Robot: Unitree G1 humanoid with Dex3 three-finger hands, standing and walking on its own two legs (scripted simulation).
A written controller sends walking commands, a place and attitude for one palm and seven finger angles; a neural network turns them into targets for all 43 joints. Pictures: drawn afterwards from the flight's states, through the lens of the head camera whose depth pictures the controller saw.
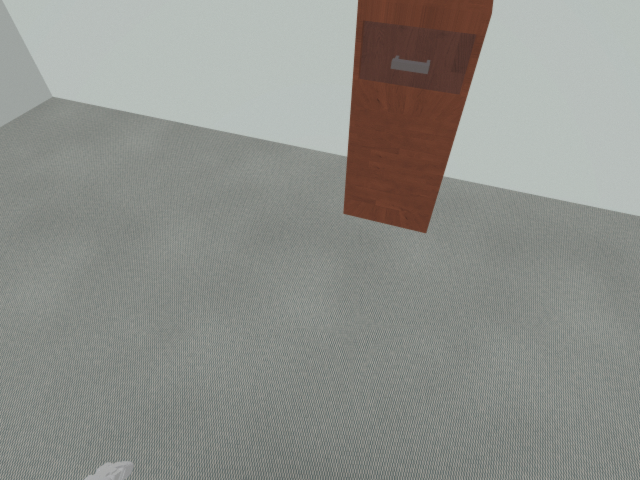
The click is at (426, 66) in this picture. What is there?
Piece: drawer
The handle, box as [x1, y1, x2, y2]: [391, 55, 430, 73]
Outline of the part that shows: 392,59 391,68 427,73 430,60 427,60 425,63 399,59 396,55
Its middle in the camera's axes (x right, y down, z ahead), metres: +0.28 -0.55 +1.22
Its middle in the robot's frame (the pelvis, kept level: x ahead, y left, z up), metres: +1.29 -0.21 -0.03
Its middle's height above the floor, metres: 0.74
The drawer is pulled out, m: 0.00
